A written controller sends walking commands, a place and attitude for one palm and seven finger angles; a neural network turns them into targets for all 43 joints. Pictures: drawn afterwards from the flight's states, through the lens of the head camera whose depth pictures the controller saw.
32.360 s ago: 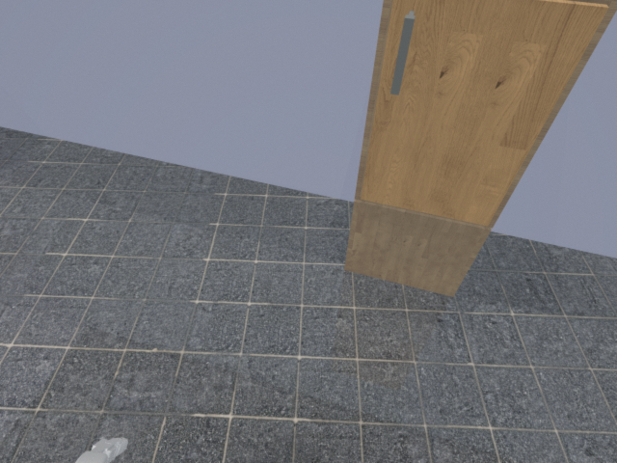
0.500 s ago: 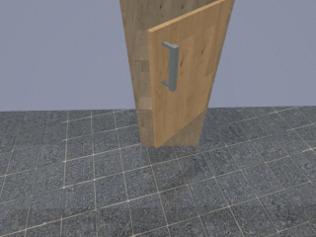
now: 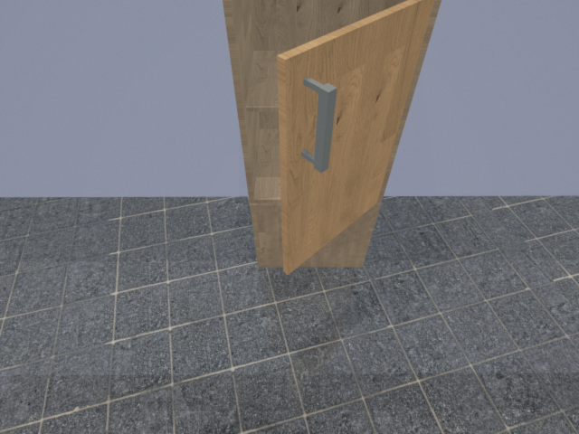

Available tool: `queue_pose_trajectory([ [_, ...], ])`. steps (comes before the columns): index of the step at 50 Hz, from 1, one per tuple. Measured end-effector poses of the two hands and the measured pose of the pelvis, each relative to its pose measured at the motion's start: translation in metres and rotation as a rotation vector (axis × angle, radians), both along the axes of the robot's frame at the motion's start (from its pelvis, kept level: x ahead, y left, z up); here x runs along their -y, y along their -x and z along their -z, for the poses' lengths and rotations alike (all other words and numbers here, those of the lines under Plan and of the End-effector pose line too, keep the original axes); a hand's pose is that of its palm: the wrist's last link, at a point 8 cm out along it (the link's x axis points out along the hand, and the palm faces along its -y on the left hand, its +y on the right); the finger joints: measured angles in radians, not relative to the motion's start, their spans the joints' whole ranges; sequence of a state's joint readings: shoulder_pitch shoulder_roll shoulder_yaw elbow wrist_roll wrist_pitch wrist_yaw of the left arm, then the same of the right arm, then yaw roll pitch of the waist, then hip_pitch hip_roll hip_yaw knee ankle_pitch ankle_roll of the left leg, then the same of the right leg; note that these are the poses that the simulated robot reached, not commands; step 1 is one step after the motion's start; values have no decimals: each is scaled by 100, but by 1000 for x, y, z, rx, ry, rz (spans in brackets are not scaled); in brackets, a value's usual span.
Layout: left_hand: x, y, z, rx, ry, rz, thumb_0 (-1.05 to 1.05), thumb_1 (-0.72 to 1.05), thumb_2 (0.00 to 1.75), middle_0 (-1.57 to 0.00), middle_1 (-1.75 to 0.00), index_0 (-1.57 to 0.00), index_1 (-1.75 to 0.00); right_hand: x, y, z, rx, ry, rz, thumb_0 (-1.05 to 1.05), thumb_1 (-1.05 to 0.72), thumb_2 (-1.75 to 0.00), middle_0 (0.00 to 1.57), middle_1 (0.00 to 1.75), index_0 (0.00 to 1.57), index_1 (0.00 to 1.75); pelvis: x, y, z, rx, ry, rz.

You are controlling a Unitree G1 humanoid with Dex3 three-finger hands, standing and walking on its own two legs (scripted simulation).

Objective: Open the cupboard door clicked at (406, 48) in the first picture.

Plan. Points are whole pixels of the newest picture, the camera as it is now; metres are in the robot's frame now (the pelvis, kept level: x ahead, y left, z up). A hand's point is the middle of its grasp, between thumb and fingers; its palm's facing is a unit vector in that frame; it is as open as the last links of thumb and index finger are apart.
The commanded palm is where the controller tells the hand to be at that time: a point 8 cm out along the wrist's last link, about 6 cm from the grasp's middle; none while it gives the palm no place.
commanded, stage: look to check the result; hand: left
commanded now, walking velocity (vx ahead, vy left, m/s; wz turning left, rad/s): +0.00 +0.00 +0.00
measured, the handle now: (316, 127) +0.57 -0.01 +0.12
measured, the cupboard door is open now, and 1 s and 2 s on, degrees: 43 43 43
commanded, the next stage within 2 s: walk to a spot facing it in 0.36 s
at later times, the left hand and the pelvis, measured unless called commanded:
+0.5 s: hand out of the picture +0.02 +0.17 -0.17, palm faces +0.02 -0.98 -0.20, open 7.4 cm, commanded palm none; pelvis +0.01 +0.00 +0.00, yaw +0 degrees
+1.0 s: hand out of the picture +0.10 +0.17 -0.17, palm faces -0.16 -0.95 -0.26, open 7.4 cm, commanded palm none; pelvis -0.01 -0.02 -0.01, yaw -12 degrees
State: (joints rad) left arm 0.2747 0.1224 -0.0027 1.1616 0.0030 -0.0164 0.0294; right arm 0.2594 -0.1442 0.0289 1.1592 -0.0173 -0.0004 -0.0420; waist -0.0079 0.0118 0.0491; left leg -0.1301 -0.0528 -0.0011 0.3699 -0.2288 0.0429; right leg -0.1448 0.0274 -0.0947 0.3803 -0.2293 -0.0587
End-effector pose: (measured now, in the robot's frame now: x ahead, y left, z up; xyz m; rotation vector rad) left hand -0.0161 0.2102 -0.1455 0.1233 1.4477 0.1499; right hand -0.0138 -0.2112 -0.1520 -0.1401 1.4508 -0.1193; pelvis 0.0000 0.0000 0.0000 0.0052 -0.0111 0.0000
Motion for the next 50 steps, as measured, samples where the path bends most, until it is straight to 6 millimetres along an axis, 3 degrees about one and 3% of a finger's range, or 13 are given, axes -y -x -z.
queue_pose_trajectory([
  [17, -9, -19, -2, 30, -19, 9, 0, 91, 90, -20, -30, -20, -30, 2, -17, 0, 27, 10, -2, 0, -91, -90, 20, 30, 20, 30, -2, -10, 0, 0, -1, 2],
  [36, -17, -44, 5, 34, -21, 72, 0, 91, 90, -20, -30, -20, -30, 14, -13, 1, 51, 56, 90, 0, -91, -90, 20, 30, 20, 30, -2, -5, 6, -5, 2, 84],
  [44, -23, -77, 6, 73, -43, 151, 0, 91, 90, -20, -30, -20, -30, 30, 3, 5, 80, 89, 152, 0, -90, -90, 20, 30, 20, 30, 1, 5, 13, -3, -16, 161],
  [50, -7, -117, -8, 157, -73, 224, 0, 91, 90, -20, -30, -19, -30, 53, 17, 12, 79, 79, 189, 0, -90, -90, 20, 30, 20, 30, 18, 7, 13, -1, -1, 215],
])
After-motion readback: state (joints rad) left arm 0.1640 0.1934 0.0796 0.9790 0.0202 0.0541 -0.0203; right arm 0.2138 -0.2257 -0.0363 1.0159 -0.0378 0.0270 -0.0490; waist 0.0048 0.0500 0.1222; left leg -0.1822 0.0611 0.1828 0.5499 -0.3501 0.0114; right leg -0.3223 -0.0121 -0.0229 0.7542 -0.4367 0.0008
